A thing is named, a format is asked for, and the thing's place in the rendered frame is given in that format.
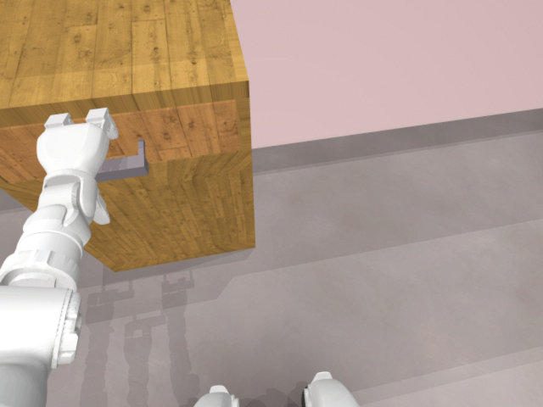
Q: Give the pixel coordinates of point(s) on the cabinet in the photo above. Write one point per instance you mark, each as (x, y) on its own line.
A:
(70, 56)

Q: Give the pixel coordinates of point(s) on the left robot shin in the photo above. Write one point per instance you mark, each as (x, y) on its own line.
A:
(218, 388)

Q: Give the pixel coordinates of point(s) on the drawer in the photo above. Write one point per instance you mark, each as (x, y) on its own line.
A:
(169, 133)

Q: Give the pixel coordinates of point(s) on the robot left forearm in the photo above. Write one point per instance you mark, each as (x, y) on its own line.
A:
(51, 246)

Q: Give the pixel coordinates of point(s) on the handle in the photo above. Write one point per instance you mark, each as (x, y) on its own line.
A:
(125, 167)

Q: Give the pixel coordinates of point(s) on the left robot upper arm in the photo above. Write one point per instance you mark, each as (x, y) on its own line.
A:
(39, 330)

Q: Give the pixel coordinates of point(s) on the right robot shin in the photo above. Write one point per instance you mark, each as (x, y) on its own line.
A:
(322, 375)

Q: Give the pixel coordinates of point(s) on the robot shin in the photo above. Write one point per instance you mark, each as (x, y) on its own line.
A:
(218, 388)
(322, 375)

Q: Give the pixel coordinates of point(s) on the robot left hand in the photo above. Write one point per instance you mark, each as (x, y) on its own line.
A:
(66, 145)

